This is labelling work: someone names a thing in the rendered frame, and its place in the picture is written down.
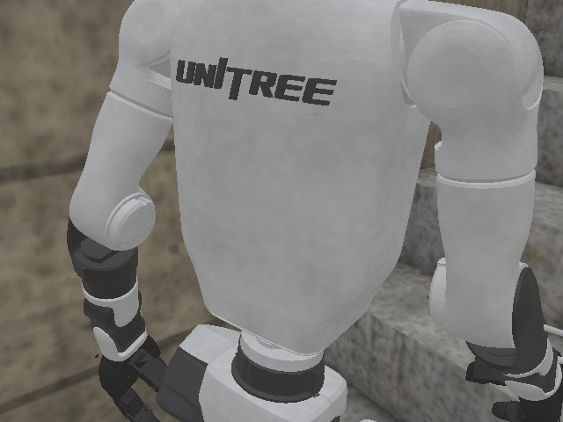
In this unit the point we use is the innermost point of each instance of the stairs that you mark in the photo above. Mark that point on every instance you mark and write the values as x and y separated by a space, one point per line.
398 364

